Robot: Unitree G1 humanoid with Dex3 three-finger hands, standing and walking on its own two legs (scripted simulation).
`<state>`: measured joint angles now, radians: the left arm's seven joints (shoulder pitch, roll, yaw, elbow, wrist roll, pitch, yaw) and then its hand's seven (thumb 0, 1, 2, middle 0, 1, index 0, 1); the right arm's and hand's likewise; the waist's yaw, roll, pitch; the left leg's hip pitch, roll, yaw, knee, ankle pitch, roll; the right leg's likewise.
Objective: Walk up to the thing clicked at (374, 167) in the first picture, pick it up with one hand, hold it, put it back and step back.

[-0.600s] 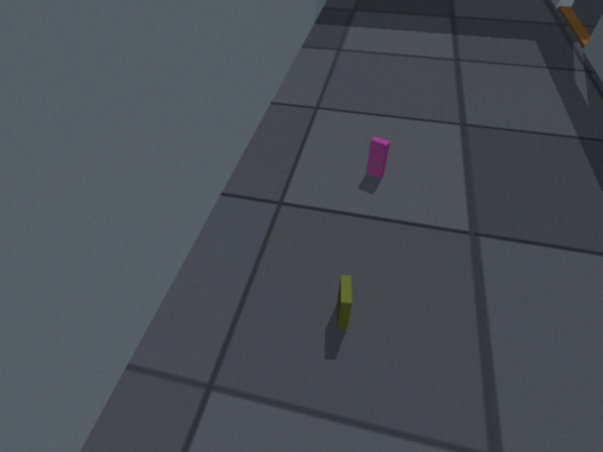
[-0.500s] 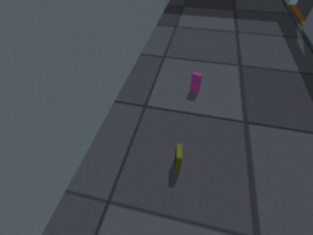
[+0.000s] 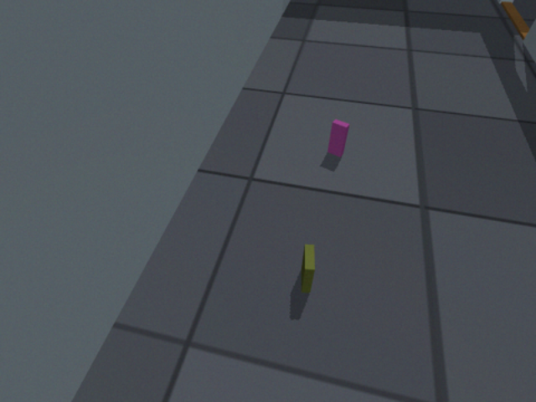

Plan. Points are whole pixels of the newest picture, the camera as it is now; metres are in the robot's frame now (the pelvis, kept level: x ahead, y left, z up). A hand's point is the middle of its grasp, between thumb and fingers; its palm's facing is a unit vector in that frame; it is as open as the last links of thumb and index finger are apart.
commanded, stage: stand
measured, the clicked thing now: (338, 138) +1.53 -0.37 -0.68
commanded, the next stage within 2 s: walk up in 0.52 s
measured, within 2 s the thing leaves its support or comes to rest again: neither
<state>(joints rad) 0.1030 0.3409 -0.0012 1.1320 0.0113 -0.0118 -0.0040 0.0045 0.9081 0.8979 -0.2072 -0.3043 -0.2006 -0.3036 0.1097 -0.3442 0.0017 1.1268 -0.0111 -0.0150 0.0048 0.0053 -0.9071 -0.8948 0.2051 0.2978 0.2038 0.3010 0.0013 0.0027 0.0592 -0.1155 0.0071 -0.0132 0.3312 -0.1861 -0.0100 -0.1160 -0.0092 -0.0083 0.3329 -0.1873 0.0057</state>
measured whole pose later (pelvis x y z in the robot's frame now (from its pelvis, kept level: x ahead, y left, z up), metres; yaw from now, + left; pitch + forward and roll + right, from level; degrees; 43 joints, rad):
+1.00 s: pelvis -0.02 +0.07 -0.01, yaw -28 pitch -2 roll -1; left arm 0.22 0.44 0.08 0.76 0.03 0.05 -0.05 0.01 0.91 0.90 -0.21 -0.30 -0.20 -0.30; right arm 0.19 -0.37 -0.09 0.81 -0.03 0.02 0.03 0.01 -0.91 -0.89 0.21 0.30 0.20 0.30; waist -0.03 -0.02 0.13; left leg -0.14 0.04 0.12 0.47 -0.30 0.03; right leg -0.46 -0.01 0.03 0.92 -0.33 0.01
